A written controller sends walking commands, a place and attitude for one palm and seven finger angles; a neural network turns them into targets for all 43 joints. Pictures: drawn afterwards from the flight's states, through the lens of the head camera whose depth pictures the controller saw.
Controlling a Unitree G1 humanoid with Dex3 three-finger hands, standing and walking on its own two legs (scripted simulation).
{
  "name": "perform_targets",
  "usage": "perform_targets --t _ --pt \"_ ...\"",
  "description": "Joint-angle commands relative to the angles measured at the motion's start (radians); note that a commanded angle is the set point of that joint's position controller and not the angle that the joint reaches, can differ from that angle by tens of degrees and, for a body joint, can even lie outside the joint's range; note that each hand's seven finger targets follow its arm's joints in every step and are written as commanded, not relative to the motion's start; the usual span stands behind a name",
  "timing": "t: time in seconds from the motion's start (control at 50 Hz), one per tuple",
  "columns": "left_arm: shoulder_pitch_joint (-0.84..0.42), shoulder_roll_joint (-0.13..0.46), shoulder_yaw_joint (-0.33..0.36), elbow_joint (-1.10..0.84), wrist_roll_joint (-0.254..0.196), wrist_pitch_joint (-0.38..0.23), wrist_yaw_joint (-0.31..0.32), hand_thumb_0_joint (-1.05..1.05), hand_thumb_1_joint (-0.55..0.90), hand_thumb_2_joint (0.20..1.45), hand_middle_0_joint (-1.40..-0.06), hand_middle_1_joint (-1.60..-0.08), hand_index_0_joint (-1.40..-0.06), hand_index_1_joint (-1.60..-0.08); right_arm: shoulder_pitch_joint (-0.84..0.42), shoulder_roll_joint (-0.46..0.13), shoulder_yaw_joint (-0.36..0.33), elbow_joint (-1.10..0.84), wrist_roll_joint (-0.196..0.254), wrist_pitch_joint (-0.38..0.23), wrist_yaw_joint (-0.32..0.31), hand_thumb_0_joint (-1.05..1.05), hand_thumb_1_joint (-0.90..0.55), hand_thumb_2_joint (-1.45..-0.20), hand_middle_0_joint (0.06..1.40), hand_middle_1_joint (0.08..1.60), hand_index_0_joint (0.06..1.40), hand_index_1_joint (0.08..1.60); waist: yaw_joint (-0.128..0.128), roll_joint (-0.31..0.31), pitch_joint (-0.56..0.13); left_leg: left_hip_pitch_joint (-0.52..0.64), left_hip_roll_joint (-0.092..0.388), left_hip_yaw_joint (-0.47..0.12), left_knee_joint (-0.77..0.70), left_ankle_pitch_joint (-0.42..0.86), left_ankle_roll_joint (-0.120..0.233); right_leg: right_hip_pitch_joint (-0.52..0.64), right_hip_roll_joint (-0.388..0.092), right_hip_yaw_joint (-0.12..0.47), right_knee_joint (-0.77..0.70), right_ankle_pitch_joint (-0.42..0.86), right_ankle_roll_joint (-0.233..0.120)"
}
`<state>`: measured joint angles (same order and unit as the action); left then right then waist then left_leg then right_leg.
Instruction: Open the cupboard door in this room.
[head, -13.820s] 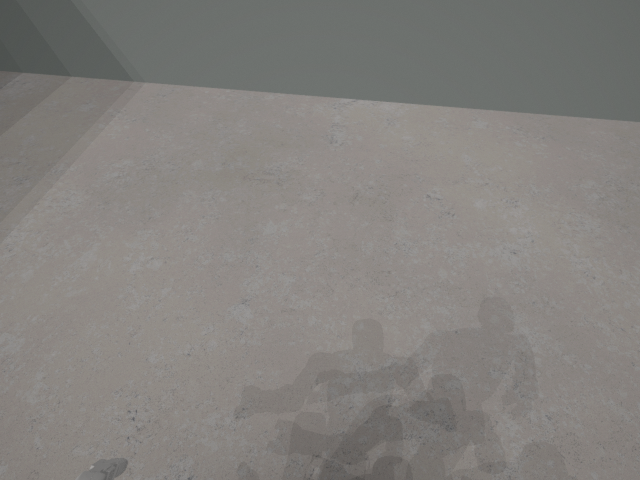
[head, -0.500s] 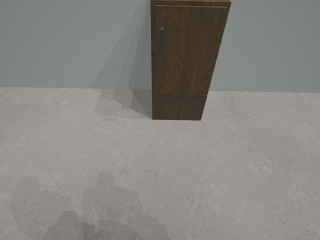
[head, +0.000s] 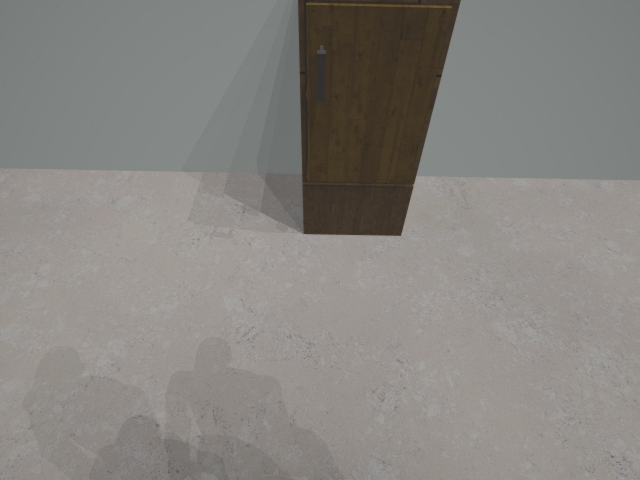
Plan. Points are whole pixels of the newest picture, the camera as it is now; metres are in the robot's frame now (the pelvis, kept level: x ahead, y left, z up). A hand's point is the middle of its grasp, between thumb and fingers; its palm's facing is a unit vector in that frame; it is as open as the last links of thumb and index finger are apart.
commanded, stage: walk to a spot facing it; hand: left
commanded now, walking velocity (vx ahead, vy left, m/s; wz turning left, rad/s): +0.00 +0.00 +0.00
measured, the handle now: (321, 73) +1.16 +0.07 -0.03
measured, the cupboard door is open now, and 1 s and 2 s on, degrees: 0 0 0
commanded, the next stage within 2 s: turn to face it in 1.16 s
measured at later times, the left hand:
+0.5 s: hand out of the picture +0.09 +0.13 -0.17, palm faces -0.07 -0.97 -0.25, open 7.4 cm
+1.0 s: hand (250, 376) +0.32 +0.14 -0.20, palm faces -0.34 -0.92 -0.20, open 7.4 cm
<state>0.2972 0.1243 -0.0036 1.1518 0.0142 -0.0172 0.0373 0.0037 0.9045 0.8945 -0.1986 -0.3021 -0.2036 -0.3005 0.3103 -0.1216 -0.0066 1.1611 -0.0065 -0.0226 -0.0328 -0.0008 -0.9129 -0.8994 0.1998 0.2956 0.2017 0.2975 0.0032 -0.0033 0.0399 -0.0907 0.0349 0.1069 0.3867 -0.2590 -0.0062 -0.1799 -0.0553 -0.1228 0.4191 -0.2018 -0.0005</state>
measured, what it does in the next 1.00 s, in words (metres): walks ahead, turning right: left foot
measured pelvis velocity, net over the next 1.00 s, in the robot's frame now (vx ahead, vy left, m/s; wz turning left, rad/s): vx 0.28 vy -0.05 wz -0.46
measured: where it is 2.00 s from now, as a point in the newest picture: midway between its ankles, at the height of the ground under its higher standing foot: (361, 461)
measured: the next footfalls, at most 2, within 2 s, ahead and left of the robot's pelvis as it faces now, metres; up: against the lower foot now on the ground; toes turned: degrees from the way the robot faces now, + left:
left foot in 0.90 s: +0.42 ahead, +0.00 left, +0.00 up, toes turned -15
right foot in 1.40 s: +0.33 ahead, -0.24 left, +0.00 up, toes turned -43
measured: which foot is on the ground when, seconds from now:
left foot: down 0.00-0.38, up 0.40-0.88, down 0.90-1.00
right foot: down 0.00-0.90, up 0.92-1.00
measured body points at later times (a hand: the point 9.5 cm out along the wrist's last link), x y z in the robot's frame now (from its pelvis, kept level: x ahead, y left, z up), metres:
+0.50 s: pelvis +0.06 -0.06 -0.01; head +0.09 -0.09 +0.43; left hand +0.10 +0.18 -0.15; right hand +0.05 -0.30 -0.18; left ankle +0.03 +0.10 -0.66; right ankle +0.04 -0.11 -0.74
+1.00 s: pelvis +0.28 -0.05 -0.02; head +0.33 -0.05 +0.42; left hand +0.34 +0.19 -0.18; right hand +0.33 -0.31 -0.15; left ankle +0.38 +0.01 -0.74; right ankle +0.11 -0.11 -0.64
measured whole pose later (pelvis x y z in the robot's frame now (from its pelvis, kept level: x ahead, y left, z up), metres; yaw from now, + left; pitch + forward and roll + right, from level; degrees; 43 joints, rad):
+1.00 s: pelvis +0.28 -0.05 -0.02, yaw -27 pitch -1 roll -1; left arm 0.35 0.21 0.06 1.07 0.01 -0.01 0.00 0.01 0.90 0.89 -0.20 -0.30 -0.21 -0.30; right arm 0.05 -0.16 -0.01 0.91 -0.02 -0.07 0.00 0.00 -0.91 -0.90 0.20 0.30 0.21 0.30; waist 0.06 -0.03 0.13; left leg -0.38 0.08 0.18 0.65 -0.25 0.05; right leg -0.33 0.01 0.03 1.25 -0.50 0.00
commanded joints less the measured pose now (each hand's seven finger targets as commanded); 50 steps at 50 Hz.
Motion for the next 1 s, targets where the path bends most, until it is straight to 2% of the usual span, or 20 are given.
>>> perform_targets --t 0.0,0.1,0.18,0.22,0.26,0.3,0.32,0.34,0.36,0.38,0.44,0.5,0.66,0.76,0.82,0.84,0.86,0.88,0.92,0.98 --pt "0.063 0.117 0.020 -0.028 -0.004 -0.009 0.004 0.000 0.900 0.900 -0.200 -0.300 -0.200 -0.300 0.060 -0.104 -0.020 -0.027 0.000 -0.009 -0.003 0.000 -0.900 -0.900 0.200 0.300 0.200 0.300 0.003 0.016 0.054 -0.087 0.092 -0.091 -0.090 0.091 0.027 0.002 -0.087 0.101 -0.084 0.084 -0.015" --pt "0.045 0.113 0.045 -0.049 0.005 0.018 -0.016 0.000 0.900 0.900 -0.200 -0.300 -0.200 -0.300 0.070 -0.109 -0.038 -0.047 -0.012 0.013 -0.005 0.000 -0.900 -0.900 0.200 0.300 0.200 0.300 -0.005 0.021 0.101 -0.111 0.113 -0.062 -0.059 -0.240 0.029 -0.137 -0.048 0.144 -0.049 -0.248 -0.030" --pt "0.020 0.093 0.068 -0.121 0.016 0.026 -0.042 0.000 0.900 0.900 -0.200 -0.300 -0.200 -0.300 0.068 -0.186 -0.072 -0.101 -0.017 0.013 -0.002 0.000 -0.900 -0.900 0.200 0.300 0.200 0.300 -0.017 0.148 0.148 -0.122 0.254 -0.203 -0.152 -0.504 0.108 -0.310 0.043 0.063 0.211 -0.316 -0.021" --pt "-0.036 0.062 0.070 -0.165 0.019 0.022 -0.056 0.000 0.900 0.900 -0.200 -0.300 -0.200 -0.300 0.075 -0.216 -0.085 -0.110 -0.018 -0.006 -0.001 0.000 -0.900 -0.900 0.200 0.300 0.200 0.300 -0.036 0.203 0.123 -0.063 0.361 -0.262 -0.208 -0.432 0.167 -0.372 0.019 0.018 0.408 -0.247 -0.011" --pt "-0.070 0.066 0.076 -0.198 0.016 0.012 -0.066 0.000 0.900 0.900 -0.200 -0.300 -0.200 -0.300 0.058 -0.212 -0.084 -0.118 -0.024 -0.015 0.002 0.000 -0.900 -0.900 0.200 0.300 0.200 0.300 -0.030 0.136 0.117 -0.047 0.369 -0.205 -0.174 -0.290 0.166 -0.365 -0.017 0.024 0.383 -0.273 -0.008" --pt "0.005 0.062 0.078 -0.182 0.016 0.005 -0.071 0.000 0.900 0.900 -0.200 -0.300 -0.200 -0.300 0.006 -0.217 -0.085 -0.133 -0.025 -0.018 0.004 0.000 -0.900 -0.900 0.200 0.300 0.200 0.300 0.015 0.111 0.082 -0.086 0.331 -0.083 -0.048 -0.139 0.122 -0.209 -0.007 -0.011 0.256 -0.207 -0.007" --pt "0.121 0.077 0.084 -0.144 0.017 -0.002 -0.070 0.000 0.900 0.900 -0.200 -0.300 -0.200 -0.300 -0.028 -0.215 -0.082 -0.143 -0.023 -0.018 0.005 0.000 -0.900 -0.900 0.200 0.300 0.200 0.300 0.073 0.032 0.029 -0.155 0.274 -0.005 0.135 -0.085 0.080 -0.024 0.026 -0.031 0.125 -0.114 -0.019" --pt "0.262 0.177 0.100 -0.101 0.022 -0.019 -0.060 0.000 0.900 0.900 -0.200 -0.300 -0.200 -0.300 -0.051 -0.179 -0.074 -0.175 -0.007 -0.020 0.014 0.000 -0.900 -0.900 0.200 0.300 0.200 0.300 0.132 -0.233 -0.023 -0.360 0.158 0.110 0.482 -0.054 0.017 0.201 -0.105 0.230 -0.052 -0.172 -0.081" --pt "0.361 0.280 0.117 -0.070 0.005 -0.027 -0.040 0.000 0.900 0.900 -0.200 -0.300 -0.200 -0.300 -0.142 -0.130 -0.055 -0.248 -0.007 -0.024 0.027 0.000 -0.900 -0.900 0.200 0.300 0.200 0.300 0.158 -0.438 -0.012 -0.644 0.027 0.096 0.771 -0.340 -0.030 0.295 -0.331 0.656 -0.187 -0.007 -0.189" --pt "0.351 0.258 0.112 -0.078 -0.006 -0.030 -0.024 0.000 0.900 0.900 -0.200 -0.300 -0.200 -0.300 -0.219 -0.168 -0.059 -0.269 -0.009 -0.025 0.025 0.000 -0.900 -0.900 0.200 0.300 0.200 0.300 0.159 -0.249 0.007 -0.666 0.061 -0.054 0.853 -0.287 -0.021 0.228 -0.351 0.715 -0.215 0.003 -0.232" --pt "0.151 0.194 0.088 -0.138 0.002 -0.038 -0.026 0.000 0.900 0.900 -0.200 -0.300 -0.200 -0.300 -0.198 -0.158 -0.071 -0.242 -0.023 -0.017 0.038 0.000 -0.900 -0.900 0.200 0.300 0.200 0.300 0.055 -0.036 0.073 -0.628 0.123 -0.098 0.842 -0.058 -0.035 0.070 -0.268 0.520 -0.217 -0.146 -0.204" --pt "0.145 0.186 0.082 -0.141 0.005 -0.054 -0.030 0.000 0.900 0.900 -0.200 -0.300 -0.200 -0.300 -0.159 -0.144 -0.071 -0.223 -0.026 -0.005 0.047 0.000 -0.900 -0.900 0.200 0.300 0.200 0.300 0.028 -0.060 0.026 -0.583 0.107 -0.076 0.766 0.024 -0.058 0.083 -0.192 0.383 -0.203 0.053 -0.163" --pt "0.221 0.180 0.070 -0.109 0.007 -0.069 -0.019 0.000 0.900 0.900 -0.200 -0.300 -0.200 -0.300 -0.332 -0.136 -0.057 -0.300 -0.017 -0.005 0.056 0.000 -0.900 -0.900 0.200 0.300 0.200 0.300 0.056 -0.109 0.054 -0.685 0.083 -0.055 0.637 0.100 -0.072 0.212 -0.153 0.310 -0.145 0.494 -0.154" --pt "0.209 0.204 0.072 -0.111 0.011 -0.055 -0.010 0.000 0.900 0.900 -0.200 -0.300 -0.200 -0.300 -0.433 -0.126 -0.043 -0.350 -0.011 -0.020 0.060 0.000 -0.900 -0.900 0.200 0.300 0.200 0.300 0.074 -0.128 0.063 -0.538 0.036 -0.005 0.360 0.077 -0.049 0.225 -0.145 0.314 -0.105 0.632 -0.150" --pt "0.159 0.245 0.086 -0.130 0.004 -0.052 -0.010 0.000 0.900 0.900 -0.200 -0.300 -0.200 -0.300 -0.276 -0.159 -0.052 -0.313 -0.012 -0.033 0.039 0.000 -0.900 -0.900 0.200 0.300 0.200 0.300 -0.005 -0.132 -0.040 -0.246 -0.044 0.040 0.185 0.095 -0.017 0.202 -0.109 0.296 0.079 0.854 -0.119" --pt "0.133 0.249 0.090 -0.139 -0.002 -0.053 -0.009 0.000 0.900 0.900 -0.200 -0.300 -0.200 -0.300 -0.122 -0.195 -0.060 -0.265 -0.016 -0.039 0.024 0.000 -0.900 -0.900 0.200 0.300 0.200 0.300 -0.073 -0.125 -0.123 -0.008 -0.017 0.013 0.101 0.196 0.002 0.101 -0.084 0.283 0.237 0.797 -0.083" --pt "0.137 0.209 0.087 -0.152 -0.013 -0.053 -0.016 0.000 0.900 0.900 -0.200 -0.300 -0.200 -0.300 0.031 -0.288 -0.081 -0.226 -0.024 -0.045 0.012 0.000 -0.900 -0.900 0.200 0.300 0.200 0.300 -0.121 0.017 -0.228 0.284 0.162 -0.153 0.128 0.371 0.051 -0.116 0.000 0.240 0.458 0.467 -0.045" --pt "0.172 0.150 0.081 -0.172 -0.026 -0.053 -0.029 0.000 0.900 0.900 -0.200 -0.300 -0.200 -0.300 0.140 -0.373 -0.101 -0.200 -0.029 -0.044 0.012 0.000 -0.900 -0.900 0.200 0.300 0.200 0.300 -0.122 0.260 -0.333 0.450 0.490 -0.470 0.125 0.668 0.187 -0.342 0.110 0.137 0.819 -0.377 -0.015" --pt "0.062 0.154 0.079 -0.198 -0.014 -0.043 -0.026 0.000 0.900 0.900 -0.200 -0.300 -0.200 -0.300 0.063 -0.307 -0.074 -0.215 -0.008 -0.045 0.010 0.000 -0.900 -0.900 0.200 0.300 0.200 0.300 -0.090 0.196 -0.219 0.227 0.509 -0.445 0.022 0.590 0.229 -0.442 0.036 0.191 1.029 -0.349 -0.001" --pt "0.023 0.132 0.087 -0.216 0.005 -0.001 -0.059 0.000 0.900 0.900 -0.200 -0.300 -0.200 -0.300 -0.067 -0.186 -0.046 -0.232 -0.017 -0.052 0.010 0.000 -0.900 -0.900 0.200 0.300 0.200 0.300 0.000 0.131 -0.047 -0.075 0.373 -0.185 -0.045 0.498 0.146 -0.373 -0.041 0.138 0.947 -0.223 0.021"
